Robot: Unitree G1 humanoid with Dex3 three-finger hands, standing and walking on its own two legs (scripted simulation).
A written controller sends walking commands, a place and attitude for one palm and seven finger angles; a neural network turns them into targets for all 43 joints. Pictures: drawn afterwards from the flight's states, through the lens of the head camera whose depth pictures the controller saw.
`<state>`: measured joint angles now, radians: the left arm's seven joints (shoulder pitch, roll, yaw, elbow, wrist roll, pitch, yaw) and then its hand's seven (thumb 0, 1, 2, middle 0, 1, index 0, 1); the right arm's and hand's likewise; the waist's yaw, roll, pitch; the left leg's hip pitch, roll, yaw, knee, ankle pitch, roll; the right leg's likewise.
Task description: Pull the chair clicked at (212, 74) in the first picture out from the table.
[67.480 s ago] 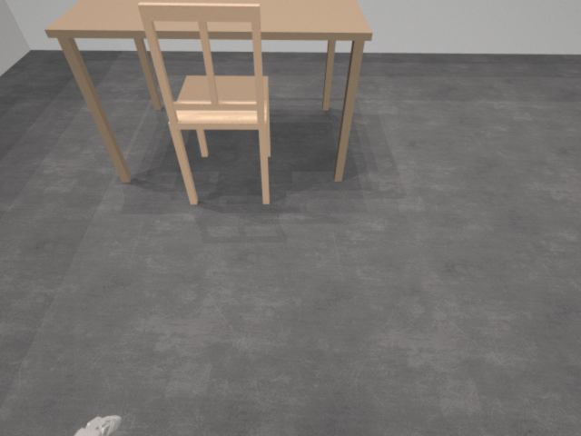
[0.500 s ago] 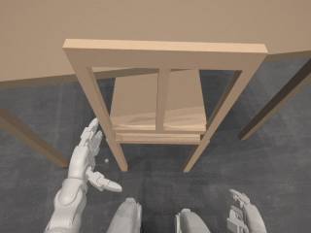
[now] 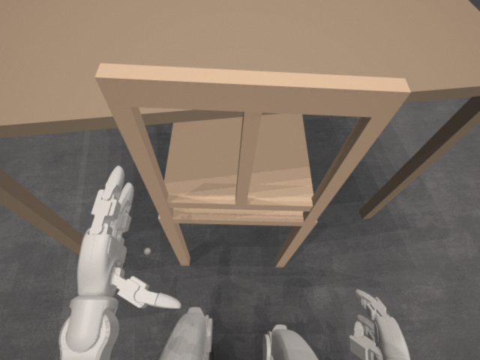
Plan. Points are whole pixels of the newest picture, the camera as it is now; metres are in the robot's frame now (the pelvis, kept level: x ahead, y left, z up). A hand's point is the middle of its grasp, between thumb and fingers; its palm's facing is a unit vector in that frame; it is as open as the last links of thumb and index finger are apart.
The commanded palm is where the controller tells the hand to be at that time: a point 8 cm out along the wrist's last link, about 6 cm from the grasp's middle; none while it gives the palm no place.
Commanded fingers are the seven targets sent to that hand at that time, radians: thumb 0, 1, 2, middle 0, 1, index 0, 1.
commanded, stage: aim the fingers beside a spindle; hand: left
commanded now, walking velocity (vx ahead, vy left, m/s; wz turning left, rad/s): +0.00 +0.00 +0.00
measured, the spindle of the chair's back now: (245, 164) +0.44 +0.01 +0.02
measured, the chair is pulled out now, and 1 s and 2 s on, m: -0.05 -0.05 -0.05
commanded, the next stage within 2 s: push the fingers through the gap in 0.36 s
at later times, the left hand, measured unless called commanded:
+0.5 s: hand (131, 237) +0.30 +0.19 +0.00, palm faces +0.06 -1.00 -0.03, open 16.9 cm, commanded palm +0.27 +0.22 +0.01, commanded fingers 0.00 -0.50 0.30 -0.06 -0.08 -0.06 -0.08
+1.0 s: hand (154, 216) +0.33 +0.15 +0.02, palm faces +0.02 -1.00 +0.00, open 17.1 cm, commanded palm +0.32 +0.21 +0.01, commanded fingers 0.00 -0.50 0.30 -0.06 -0.08 -0.06 -0.08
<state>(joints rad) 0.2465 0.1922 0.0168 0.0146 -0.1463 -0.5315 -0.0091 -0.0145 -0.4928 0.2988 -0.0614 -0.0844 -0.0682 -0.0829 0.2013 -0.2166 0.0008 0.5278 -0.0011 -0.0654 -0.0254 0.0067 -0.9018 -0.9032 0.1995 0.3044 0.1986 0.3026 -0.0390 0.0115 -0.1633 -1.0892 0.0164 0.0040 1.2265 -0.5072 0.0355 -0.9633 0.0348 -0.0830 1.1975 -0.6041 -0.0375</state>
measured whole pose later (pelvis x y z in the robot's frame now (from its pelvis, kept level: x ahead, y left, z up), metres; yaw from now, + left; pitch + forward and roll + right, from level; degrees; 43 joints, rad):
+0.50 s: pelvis -0.01 +0.01 -0.01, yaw +1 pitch +21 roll -4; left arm 0.00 0.23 0.12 0.36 -0.21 -0.41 -0.11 -0.01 -0.49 0.30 -0.05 -0.08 -0.06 -0.08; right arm 0.19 -0.25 0.03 0.55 0.04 0.00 0.01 0.01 -0.90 -0.90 0.20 0.30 0.20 0.30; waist -0.03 0.05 -0.18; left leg -1.12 0.00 -0.01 1.25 -0.51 0.05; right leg -0.98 0.02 -0.10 1.22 -0.61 -0.03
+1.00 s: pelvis -0.01 +0.01 -0.01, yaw +0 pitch +23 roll -4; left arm -0.10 0.18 0.06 0.34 -0.15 -0.46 -0.02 -0.01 -0.50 0.30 -0.03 -0.07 -0.02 -0.06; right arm 0.22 -0.23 0.02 0.56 0.00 -0.01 -0.01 0.01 -0.90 -0.90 0.20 0.30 0.20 0.30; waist -0.04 0.04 -0.17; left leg -1.15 0.01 0.01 1.25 -0.50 0.06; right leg -1.01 0.03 -0.08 1.21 -0.59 -0.02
